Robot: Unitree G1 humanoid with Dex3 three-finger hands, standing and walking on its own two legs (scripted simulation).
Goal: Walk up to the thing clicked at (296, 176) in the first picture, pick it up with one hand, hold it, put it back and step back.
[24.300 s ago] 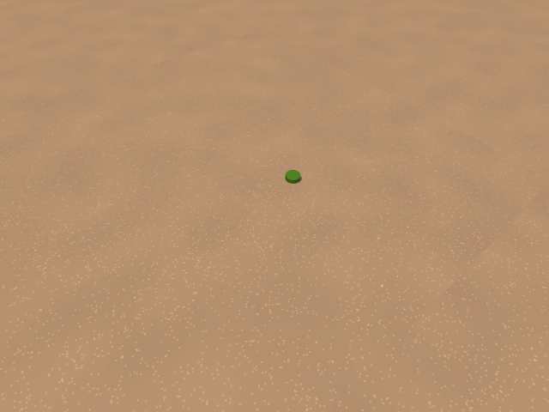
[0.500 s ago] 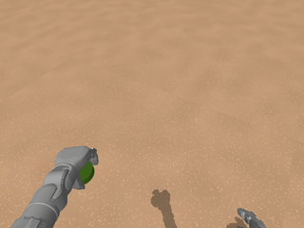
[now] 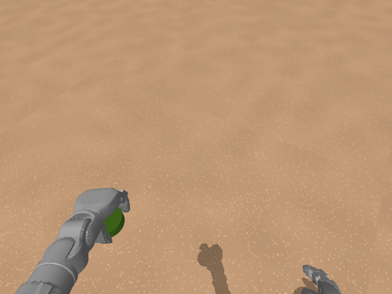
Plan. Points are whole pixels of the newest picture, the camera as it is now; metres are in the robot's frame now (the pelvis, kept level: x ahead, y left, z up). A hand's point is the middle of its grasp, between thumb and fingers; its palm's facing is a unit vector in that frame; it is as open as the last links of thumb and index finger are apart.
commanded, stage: hold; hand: left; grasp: from above
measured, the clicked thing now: (106, 220) +0.31 +0.23 -0.07
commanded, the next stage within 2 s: crouch in 0.24 s
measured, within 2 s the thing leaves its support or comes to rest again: neither
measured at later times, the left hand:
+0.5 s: hand (106, 220) +0.30 +0.22 -0.04, palm faces -0.43 -0.05 -0.90, open 9.2 cm
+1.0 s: hand (125, 236) +0.34 +0.23 -0.23, palm faces -0.41 +0.03 -0.91, open 9.0 cm
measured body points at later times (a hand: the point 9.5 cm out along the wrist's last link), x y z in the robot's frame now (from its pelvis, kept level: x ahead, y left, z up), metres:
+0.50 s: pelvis +0.01 +0.00 +0.00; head +0.02 -0.03 +0.45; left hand +0.32 +0.22 +0.01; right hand +0.15 -0.26 -0.12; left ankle +0.02 +0.13 -0.74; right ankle +0.02 -0.13 -0.74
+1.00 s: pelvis -0.03 +0.01 -0.12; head +0.09 +0.02 +0.32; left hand +0.36 +0.23 -0.18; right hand +0.05 -0.29 -0.24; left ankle +0.02 +0.13 -0.74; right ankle +0.02 -0.13 -0.74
